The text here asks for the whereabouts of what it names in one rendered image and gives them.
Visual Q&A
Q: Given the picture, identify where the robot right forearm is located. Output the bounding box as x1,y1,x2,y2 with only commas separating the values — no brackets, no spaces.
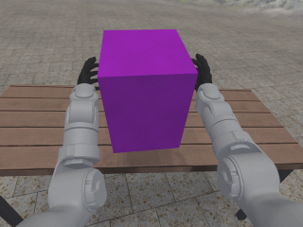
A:
195,83,280,187

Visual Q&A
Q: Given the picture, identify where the table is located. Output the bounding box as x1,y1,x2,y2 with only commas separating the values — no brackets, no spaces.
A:
0,84,303,227

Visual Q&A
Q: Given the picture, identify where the left robot upper arm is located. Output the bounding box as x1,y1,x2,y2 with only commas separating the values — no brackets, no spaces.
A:
15,167,107,227

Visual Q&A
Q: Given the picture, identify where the right robot hand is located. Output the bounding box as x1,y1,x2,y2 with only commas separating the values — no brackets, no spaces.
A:
191,53,212,93

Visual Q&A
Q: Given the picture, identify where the right robot upper arm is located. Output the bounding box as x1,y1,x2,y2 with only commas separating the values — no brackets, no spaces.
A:
217,152,303,227

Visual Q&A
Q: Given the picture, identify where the left robot hand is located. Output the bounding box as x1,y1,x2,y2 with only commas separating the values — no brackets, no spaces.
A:
77,57,100,91

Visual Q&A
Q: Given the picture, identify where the carton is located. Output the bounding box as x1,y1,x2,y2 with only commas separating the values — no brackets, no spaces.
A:
97,29,199,153

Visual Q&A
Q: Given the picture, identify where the robot left forearm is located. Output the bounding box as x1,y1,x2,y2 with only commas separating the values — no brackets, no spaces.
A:
47,83,100,206

